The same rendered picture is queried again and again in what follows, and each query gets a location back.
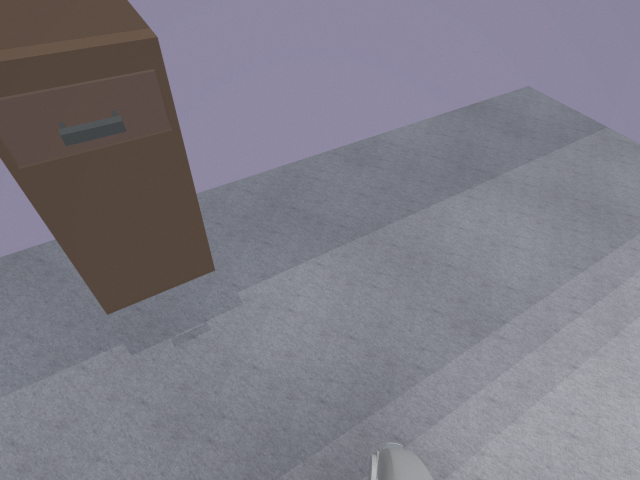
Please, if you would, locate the cabinet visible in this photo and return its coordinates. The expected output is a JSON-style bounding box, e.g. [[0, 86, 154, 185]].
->
[[0, 0, 215, 315]]

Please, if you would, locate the drawer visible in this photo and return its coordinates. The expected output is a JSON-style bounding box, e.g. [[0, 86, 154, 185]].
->
[[0, 69, 171, 167]]

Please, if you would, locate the right robot thigh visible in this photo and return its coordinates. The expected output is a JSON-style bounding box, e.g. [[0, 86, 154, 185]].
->
[[368, 448, 433, 480]]

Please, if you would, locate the handle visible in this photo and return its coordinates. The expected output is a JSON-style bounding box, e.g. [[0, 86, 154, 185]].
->
[[58, 111, 127, 146]]

